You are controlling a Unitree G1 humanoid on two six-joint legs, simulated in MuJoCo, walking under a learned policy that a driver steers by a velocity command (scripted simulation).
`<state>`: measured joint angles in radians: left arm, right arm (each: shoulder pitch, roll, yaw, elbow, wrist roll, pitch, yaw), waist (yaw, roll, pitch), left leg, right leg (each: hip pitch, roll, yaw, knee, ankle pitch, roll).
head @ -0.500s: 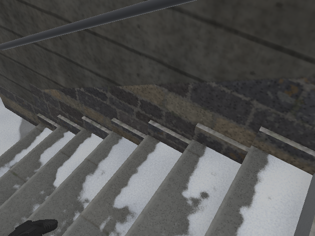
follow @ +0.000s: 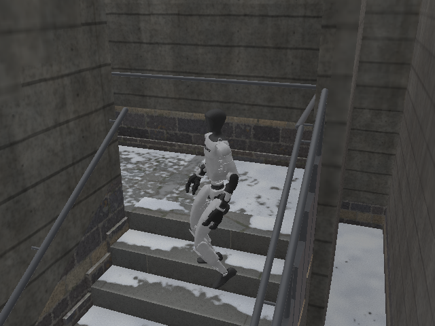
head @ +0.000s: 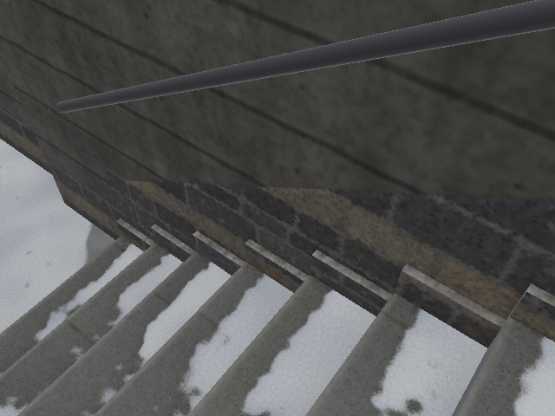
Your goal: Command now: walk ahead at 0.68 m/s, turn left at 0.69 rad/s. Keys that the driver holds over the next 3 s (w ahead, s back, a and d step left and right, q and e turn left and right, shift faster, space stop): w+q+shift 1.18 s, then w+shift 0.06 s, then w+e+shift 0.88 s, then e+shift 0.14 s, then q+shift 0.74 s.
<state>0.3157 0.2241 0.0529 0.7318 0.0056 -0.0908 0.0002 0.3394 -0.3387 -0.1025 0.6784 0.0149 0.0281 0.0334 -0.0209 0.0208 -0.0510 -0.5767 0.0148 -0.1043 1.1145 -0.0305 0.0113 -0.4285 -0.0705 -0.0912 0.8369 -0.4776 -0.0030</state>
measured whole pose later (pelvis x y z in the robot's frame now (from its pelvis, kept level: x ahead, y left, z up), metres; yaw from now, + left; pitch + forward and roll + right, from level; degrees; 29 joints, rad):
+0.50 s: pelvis +0.26 +0.14 -0.20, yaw +26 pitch +2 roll +0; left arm 0.01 0.17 -0.02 0.54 0.01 -0.13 -0.01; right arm 0.53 -0.15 -0.03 0.81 0.04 -0.04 -0.03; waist -0.09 -0.05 -0.05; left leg -0.15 -0.21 -0.25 0.86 -0.70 0.13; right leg -0.83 -0.03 0.16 1.02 0.10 -0.01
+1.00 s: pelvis +0.63 +0.27 -0.41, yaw +54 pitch +0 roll -3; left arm 0.55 0.20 0.04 1.01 0.01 -0.12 0.06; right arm 0.20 -0.26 -0.08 0.64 0.02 -0.02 0.05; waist 0.06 0.04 0.00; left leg -0.80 0.03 -0.12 0.84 0.50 0.09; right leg -0.15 0.07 -0.18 0.96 -0.82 -0.06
